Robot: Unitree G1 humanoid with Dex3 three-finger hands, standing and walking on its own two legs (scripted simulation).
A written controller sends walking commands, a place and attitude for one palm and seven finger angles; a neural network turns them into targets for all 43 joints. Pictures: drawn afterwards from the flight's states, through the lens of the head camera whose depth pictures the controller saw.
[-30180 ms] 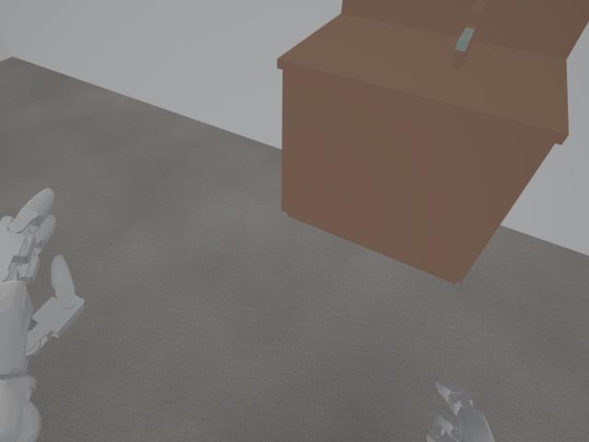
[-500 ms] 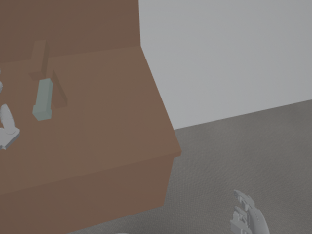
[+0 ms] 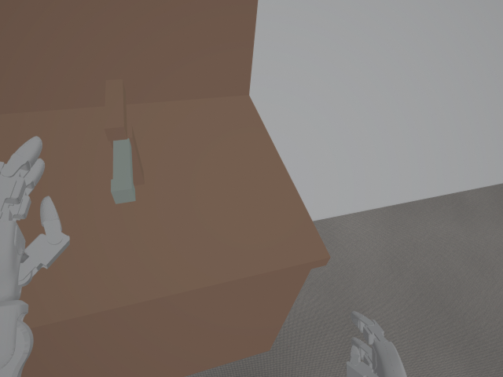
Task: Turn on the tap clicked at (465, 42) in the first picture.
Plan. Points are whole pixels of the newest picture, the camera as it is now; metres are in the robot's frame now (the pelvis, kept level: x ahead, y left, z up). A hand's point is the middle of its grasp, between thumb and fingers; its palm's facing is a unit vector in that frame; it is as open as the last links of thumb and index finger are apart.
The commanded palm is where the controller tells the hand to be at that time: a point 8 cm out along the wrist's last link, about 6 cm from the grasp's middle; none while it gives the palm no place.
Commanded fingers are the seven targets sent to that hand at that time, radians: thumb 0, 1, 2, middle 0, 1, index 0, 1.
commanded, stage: come to a stop and stand still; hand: left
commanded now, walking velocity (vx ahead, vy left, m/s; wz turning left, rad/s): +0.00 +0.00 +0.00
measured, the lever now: (123, 190) +0.34 +0.23 +0.12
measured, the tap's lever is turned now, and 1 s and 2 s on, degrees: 0 0 0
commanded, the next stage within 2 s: look again from close up in 0.32 s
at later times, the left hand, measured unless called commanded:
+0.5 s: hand (64, 229) +0.24 +0.25 +0.16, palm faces +0.38 -0.85 -0.35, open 7.4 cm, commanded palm +0.18 +0.29 +0.18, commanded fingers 0.00 0.90 0.90 -0.20 -0.30 -0.20 -0.30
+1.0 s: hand (78, 234) +0.23 +0.23 +0.16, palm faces +0.40 -0.85 -0.34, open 7.4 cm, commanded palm +0.17 +0.27 +0.18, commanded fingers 0.00 0.90 0.90 -0.20 -0.30 -0.20 -0.30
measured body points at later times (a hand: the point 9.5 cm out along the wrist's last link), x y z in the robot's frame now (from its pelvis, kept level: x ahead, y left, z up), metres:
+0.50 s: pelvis +0.02 +0.00 +0.00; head +0.04 +0.03 +0.45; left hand +0.21 +0.30 +0.18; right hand +0.20 -0.22 -0.06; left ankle +0.03 +0.07 -0.74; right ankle +0.02 -0.14 -0.74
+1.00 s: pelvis +0.02 -0.02 +0.00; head +0.03 +0.00 +0.45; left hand +0.20 +0.28 +0.18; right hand +0.19 -0.24 -0.07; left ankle +0.03 +0.07 -0.74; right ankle +0.02 -0.14 -0.74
